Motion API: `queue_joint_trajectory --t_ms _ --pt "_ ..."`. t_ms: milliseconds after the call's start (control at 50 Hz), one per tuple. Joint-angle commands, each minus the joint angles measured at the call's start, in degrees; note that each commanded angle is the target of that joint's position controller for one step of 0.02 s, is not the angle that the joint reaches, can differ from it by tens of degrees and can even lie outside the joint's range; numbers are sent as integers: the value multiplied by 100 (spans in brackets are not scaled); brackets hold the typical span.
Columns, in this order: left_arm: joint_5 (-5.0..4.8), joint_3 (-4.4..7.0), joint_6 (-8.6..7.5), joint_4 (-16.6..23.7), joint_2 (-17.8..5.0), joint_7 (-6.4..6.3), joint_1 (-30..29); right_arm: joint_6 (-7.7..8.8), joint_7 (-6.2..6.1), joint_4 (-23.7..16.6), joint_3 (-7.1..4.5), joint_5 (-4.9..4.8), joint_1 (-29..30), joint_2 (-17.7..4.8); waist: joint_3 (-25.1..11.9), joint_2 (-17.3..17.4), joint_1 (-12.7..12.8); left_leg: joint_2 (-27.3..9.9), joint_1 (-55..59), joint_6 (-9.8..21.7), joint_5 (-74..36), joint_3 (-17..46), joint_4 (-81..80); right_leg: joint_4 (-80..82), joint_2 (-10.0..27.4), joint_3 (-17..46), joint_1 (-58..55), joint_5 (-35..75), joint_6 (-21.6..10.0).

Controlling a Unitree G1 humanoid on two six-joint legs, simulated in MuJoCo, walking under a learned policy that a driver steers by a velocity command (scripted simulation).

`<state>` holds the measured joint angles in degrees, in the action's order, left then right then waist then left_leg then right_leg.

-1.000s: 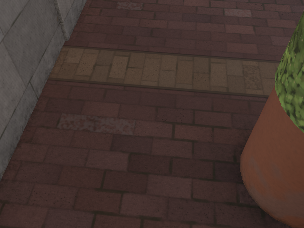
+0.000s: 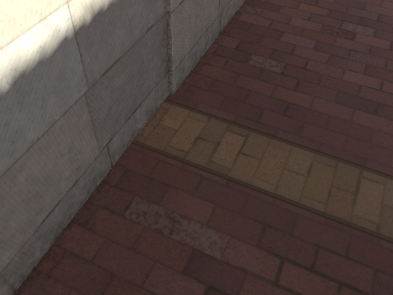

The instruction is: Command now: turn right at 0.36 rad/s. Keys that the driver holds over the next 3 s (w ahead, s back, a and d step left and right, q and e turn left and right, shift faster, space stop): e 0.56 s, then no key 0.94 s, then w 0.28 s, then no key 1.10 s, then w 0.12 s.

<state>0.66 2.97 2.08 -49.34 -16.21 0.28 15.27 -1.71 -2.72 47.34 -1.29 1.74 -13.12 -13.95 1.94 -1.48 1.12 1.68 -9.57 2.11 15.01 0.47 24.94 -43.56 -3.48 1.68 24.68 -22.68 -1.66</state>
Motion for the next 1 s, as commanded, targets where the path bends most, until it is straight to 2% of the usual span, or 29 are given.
queue_joint_trajectory --t_ms 20,80,120,140,180,220,240,260,280,300,320,340,360,380,420,460,560,640,700,740,760,780,800,820,840,860,900,960,1000 --pt "76 240 40 288 -609 -44 183 186 -89 -447 -131 -25 439 -704 41 794 164 -1641 -105 972 -2492 846 -985 -1741 122 67 389 -324 69" --pt "89 199 59 419 -442 5 -78 192 -112 -364 -148 -55 95 -754 -102 835 -111 -1542 747 965 -3258 420 -679 -1286 261 -151 673 -245 313" --pt "-38 141 89 583 -329 46 -322 183 -37 -321 -175 -16 8 -789 -161 1014 -277 -1447 808 923 -3239 158 -501 -658 312 -342 295 -232 357" --pt "-51 120 106 678 -306 59 -412 184 -8 -287 -204 -5 -55 -863 -175 1124 -345 -1491 797 922 -3247 139 -436 -368 321 -417 108 -255 335" --pt "-63 127 127 804 -367 76 -429 175 59 -245 -272 0 -87 -1013 -217 1209 -372 -1607 769 911 -3368 145 -226 76 285 -563 -212 -361 242" --pt "-66 138 96 839 -384 85 -248 161 102 -240 -332 -40 -5 -1111 -236 1127 -249 -1637 672 794 -3250 75 149 781 222 -690 -575 -91 117" --pt "-31 139 36 802 -371 71 -35 152 106 -227 -354 -82 55 -1131 -269 922 -56 -1528 419 576 -2825 -120 551 1552 160 -724 -1036 617 47" --pt "46 231 -33 805 -634 30 117 202 103 -173 -348 -73 -120 -1089 -308 321 60 -1262 -126 247 -1785 -373 1270 2252 341 -151 -1654 1478 10" --pt "108 392 -112 874 -1408 -25 377 209 129 -388 -255 3 -317 -674 -575 -1272 -63 -665 -1445 -191 1007 -857 2806 2441 1941 1920 -2532 3416 -339" --pt "-64 486 -86 777 -1605 -41 694 102 59 -723 -182 -60 308 -503 -567 -1667 280 2 -2183 -275 2342 -174 3647 2299 2592 2848 -2238 5083 -1398" --pt "-82 429 -47 792 -1306 -52 641 72 70 -703 -196 -52 357 -619 -425 -797 227 -222 -2393 -306 2096 143 4215 2299 2381 2445 -2261 4630 -1618" --pt "-49 365 1 864 -1062 -93 256 102 113 -671 -209 -98 427 -603 -86 -562 121 -274 -2540 -311 1669 197 4352 2342 2036 2050 -2014 4110 -1547" --pt "-1 312 60 957 -896 -115 -148 132 138 -667 -239 -119 436 -676 35 -304 -39 -383 -2559 -316 1202 243 4074 2443 1660 1733 -1919 3739 -1302" --pt "-13 300 58 1004 -849 -152 -221 92 182 -645 -294 -71 212 -758 -27 -477 -122 -362 -2360 -361 950 221 4001 2457 1496 1590 -1862 3903 -1166" --pt "-53 301 37 1031 -791 -154 -98 14 238 -623 -325 -3 -67 -754 -283 -422 -150 -233 -2171 -426 725 203 3966 2410 1371 1452 -2003 4267 -1109" --pt "-89 347 36 1036 -849 -160 -3 10 206 -778 -301 -35 156 -676 -378 -272 -55 -221 -2395 -450 593 218 3670 2360 1352 1521 -2259 4132 -1137" --pt "16 412 64 1105 -918 -179 139 -41 164 -1032 -269 -69 463 -629 -326 -464 133 -112 -2299 -504 445 316 2840 2367 1256 1927 -1976 2871 -1126" --pt "99 396 83 1196 -841 -124 -48 -21 171 -1083 -250 -70 456 -589 -316 -519 134 -16 -1550 -404 478 244 2246 2343 1191 2072 -1383 2382 -1037" --pt "90 337 67 1252 -732 -75 -274 -25 150 -1090 -239 -99 345 -557 -260 -580 38 55 -773 -267 505 128 1567 2204 1164 2258 -1006 2508 -921" --pt "13 268 40 1297 -601 -93 -519 12 123 -1015 -204 -83 6 -397 -289 -447 -256 55 214 -128 -170 89 229 1966 970 2282 -597 2299 -645" --pt "33 190 12 1324 -384 -108 -431 56 81 -1043 -193 -42 13 -480 -330 -236 -258 -295 525 -76 -331 454 -514 1757 745 2207 -467 1669 -340" --pt "76 79 -18 1343 46 -100 -26 118 39 -1163 -189 43 75 -785 -572 936 -48 -1656 858 177 -530 1883 -1094 726 188 1542 -298 134 -43" --pt "16 181 34 1357 -293 -162 17 162 73 -1174 -210 -20 439 -1041 -339 1317 68 -2222 -66 943 -1546 2687 -1107 401 -464 794 -302 -897 122" --pt "65 242 87 1246 -486 -207 22 210 113 -1165 -177 -68 531 -823 -239 991 37 -2172 -368 1219 -1545 2548 -1074 -263 -185 792 -568 -939 238" --pt "42 252 112 1135 -475 -188 19 252 140 -1141 -91 -98 715 -563 -148 791 100 -1832 -476 1123 -1500 2105 -1018 -448 -136 788 -669 -675 290" --pt "14 246 128 1054 -393 -168 72 259 147 -1140 -55 -53 849 -491 -140 802 160 -1488 -506 934 -1538 1639 -954 -477 -135 722 -784 -492 350" --pt "32 189 157 1005 -240 -108 80 270 123 -1039 -50 -33 801 -501 -198 1049 128 -1136 -188 743 -1819 1174 -781 -43 -66 485 -805 -348 424" --pt "-17 85 142 983 -32 -118 -133 242 158 -880 -79 -58 494 -553 -353 993 -76 -1059 329 744 -2043 1137 -468 1076 35 161 -982 -244 472" --pt "-13 34 86 872 43 -159 -41 213 169 -806 -118 -109 519 -609 -408 890 34 -895 243 526 -1749 1066 -262 2391 72 89 -1593 979 428"
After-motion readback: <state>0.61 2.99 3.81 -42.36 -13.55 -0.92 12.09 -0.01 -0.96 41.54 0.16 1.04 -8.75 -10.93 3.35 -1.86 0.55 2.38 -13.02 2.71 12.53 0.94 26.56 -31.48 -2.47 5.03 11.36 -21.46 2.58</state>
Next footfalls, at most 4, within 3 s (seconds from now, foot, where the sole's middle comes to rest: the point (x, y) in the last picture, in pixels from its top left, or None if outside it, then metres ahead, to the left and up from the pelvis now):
0.26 right None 0.01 -0.12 -0.78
0.78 left None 0.09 0.06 -0.78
1.02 right None -0.04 -0.11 -0.78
2.06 left None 0.28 -0.03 -0.78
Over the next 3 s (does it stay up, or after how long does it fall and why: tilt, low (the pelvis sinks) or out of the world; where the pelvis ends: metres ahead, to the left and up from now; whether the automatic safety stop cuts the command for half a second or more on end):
stays up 0.21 -0.08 0.00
